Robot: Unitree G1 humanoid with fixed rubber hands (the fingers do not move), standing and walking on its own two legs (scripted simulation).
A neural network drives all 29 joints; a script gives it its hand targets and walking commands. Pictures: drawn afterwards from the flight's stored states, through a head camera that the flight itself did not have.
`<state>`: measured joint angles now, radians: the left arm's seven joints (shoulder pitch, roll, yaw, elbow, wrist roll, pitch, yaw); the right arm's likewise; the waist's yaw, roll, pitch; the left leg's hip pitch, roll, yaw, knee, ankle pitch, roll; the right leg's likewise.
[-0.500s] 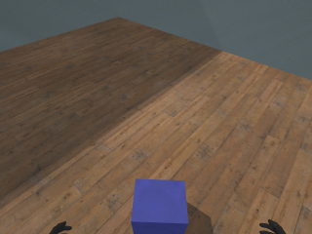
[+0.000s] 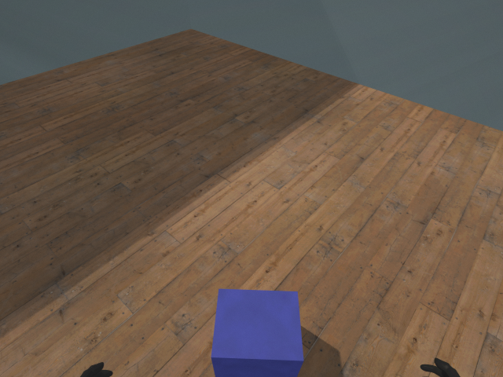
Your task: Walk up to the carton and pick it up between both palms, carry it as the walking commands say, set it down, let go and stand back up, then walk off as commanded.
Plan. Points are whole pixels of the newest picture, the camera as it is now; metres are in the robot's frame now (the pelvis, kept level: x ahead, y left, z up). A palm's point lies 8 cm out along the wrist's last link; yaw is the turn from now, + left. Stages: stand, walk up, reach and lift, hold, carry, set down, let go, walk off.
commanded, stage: walk off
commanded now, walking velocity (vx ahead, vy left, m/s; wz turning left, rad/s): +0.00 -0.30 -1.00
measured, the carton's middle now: (256, 335) +0.45 +0.02 -0.65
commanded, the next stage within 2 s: none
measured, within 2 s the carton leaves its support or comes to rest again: neither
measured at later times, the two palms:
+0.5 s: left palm out of the picture +0.03 +0.12 -0.10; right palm out of the picture -0.03 -0.46 -0.11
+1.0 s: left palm out of the picture +0.01 -0.09 -0.11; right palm out of the picture -0.31 -0.60 -0.10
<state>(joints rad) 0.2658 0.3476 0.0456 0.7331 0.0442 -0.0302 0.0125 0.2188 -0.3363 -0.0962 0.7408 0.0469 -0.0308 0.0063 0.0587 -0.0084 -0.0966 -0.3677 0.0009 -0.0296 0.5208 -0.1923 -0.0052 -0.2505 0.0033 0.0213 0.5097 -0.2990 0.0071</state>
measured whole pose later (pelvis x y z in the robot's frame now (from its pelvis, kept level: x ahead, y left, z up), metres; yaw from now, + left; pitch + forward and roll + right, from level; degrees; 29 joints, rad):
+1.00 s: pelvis -0.23 -0.28 -0.01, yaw -41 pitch +0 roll +0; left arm 0.30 0.36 0.09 0.73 0.04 0.11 -0.09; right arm 0.16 -0.33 -0.09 0.78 0.05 0.04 -0.09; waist 0.05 -0.01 0.03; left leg -0.27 0.29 0.14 0.55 -0.23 -0.12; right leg -0.42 -0.08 0.10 0.91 -0.43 0.05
